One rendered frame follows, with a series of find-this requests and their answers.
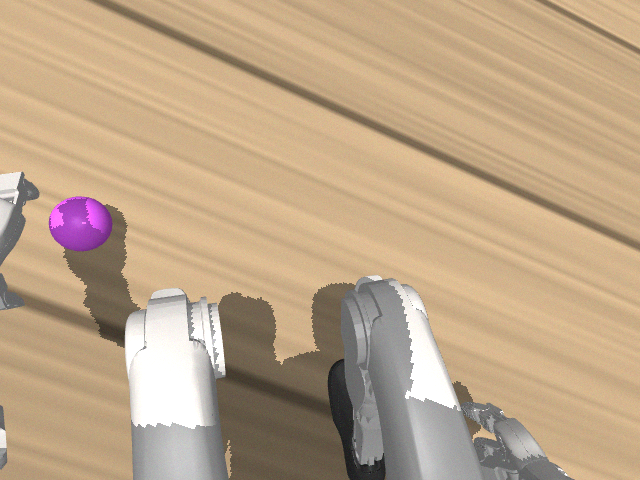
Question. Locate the right robot foot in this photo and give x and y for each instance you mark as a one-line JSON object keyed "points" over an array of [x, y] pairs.
{"points": [[342, 413]]}

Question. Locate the left robot hand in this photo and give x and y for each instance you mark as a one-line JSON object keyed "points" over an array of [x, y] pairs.
{"points": [[14, 192]]}

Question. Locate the right robot hand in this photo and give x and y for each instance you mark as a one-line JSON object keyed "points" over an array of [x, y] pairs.
{"points": [[515, 446]]}

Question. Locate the ball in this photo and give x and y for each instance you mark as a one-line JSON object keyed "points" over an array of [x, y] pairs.
{"points": [[80, 223]]}

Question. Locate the right robot arm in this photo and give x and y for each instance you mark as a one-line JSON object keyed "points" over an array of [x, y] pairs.
{"points": [[542, 470]]}

